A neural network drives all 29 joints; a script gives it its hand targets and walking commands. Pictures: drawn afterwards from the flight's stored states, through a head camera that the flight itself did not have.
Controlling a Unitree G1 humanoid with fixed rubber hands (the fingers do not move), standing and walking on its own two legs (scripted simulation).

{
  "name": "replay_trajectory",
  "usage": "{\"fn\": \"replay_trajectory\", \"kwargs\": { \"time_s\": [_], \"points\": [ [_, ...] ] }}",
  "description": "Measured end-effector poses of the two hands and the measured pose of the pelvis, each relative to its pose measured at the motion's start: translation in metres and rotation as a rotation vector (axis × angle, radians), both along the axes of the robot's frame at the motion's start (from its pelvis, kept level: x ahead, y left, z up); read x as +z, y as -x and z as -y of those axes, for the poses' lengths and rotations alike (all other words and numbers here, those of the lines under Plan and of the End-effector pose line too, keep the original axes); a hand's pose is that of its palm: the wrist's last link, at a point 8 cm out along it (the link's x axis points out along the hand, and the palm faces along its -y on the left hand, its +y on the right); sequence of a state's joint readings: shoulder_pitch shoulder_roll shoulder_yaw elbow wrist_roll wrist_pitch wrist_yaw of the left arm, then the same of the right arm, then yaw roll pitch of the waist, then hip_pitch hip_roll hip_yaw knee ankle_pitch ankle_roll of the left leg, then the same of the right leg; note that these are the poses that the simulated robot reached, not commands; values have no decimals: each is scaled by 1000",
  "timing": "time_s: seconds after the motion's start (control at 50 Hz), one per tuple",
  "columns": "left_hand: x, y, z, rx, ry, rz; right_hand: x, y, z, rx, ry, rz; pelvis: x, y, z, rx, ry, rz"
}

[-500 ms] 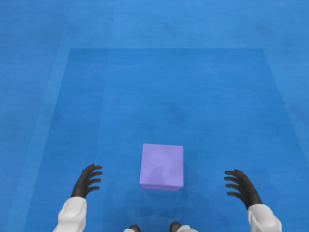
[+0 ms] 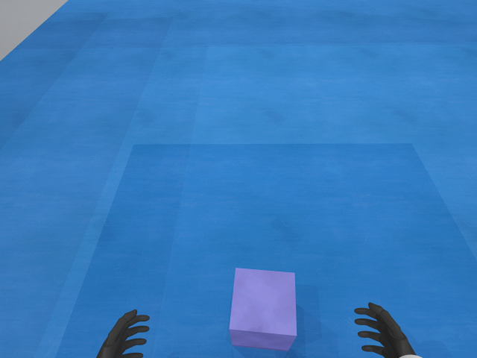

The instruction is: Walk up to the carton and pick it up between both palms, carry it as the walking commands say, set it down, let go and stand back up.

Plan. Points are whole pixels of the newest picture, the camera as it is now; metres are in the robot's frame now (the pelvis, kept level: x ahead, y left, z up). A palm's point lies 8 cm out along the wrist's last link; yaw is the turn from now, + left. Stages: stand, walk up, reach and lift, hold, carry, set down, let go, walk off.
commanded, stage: let go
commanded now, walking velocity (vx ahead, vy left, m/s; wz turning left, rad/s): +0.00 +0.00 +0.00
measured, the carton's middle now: (262, 310) +0.39 -0.05 -0.65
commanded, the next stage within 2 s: stand in 0.16 s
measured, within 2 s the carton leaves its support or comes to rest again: neither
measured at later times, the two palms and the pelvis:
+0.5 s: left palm out of the picture +0.08 +0.26 -0.11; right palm out of the picture +0.09 -0.29 -0.11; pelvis +0.00 -0.02 +0.00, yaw +0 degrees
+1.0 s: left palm out of the picture +0.03 +0.26 -0.12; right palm out of the picture +0.05 -0.29 -0.12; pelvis -0.02 -0.02 +0.00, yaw +1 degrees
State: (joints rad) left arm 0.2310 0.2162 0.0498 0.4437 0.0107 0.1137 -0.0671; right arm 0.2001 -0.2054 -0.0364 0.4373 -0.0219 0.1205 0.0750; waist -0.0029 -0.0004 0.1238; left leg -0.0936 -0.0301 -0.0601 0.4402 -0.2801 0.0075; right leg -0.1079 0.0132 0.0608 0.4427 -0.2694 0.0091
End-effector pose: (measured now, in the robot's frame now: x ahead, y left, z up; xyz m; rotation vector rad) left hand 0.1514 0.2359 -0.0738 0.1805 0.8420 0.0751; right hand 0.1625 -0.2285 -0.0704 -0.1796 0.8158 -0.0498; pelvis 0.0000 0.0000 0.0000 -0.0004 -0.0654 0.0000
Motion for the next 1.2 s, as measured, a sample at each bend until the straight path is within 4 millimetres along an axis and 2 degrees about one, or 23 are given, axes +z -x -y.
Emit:
{"fn": "replay_trajectory", "kwargs": {
  "time_s": [0.14,0.2,0.32,0.44,0.56,0.74,1.2],
  "points": [
    [-2,1,9,-1,-6,5,-3,10,9,-26,14,-39,-2,4,6,-9,-5,25],
    [-9,5,5,19,-37,-6,-11,14,21,-46,38,-35,-4,4,8,-5,0,-1],
    [-20,32,-15,79,-116,-76,-25,36,47,-104,94,-78,-5,3,12,-1,4,-24],
    [-29,63,-25,119,-147,-166,-37,64,60,-128,121,-172,-3,4,16,3,3,-29],
    [-37,86,-21,142,-139,-234,-45,83,61,-130,126,-242,-2,5,18,8,2,-28],
    [-45,108,-13,155,-115,-292,-49,97,58,-128,126,-285,0,10,19,13,2,-19],
    [-45,130,-28,176,-126,-337,-49,123,60,-125,151,-343,2,22,14,18,1,-2]
  ]
}}
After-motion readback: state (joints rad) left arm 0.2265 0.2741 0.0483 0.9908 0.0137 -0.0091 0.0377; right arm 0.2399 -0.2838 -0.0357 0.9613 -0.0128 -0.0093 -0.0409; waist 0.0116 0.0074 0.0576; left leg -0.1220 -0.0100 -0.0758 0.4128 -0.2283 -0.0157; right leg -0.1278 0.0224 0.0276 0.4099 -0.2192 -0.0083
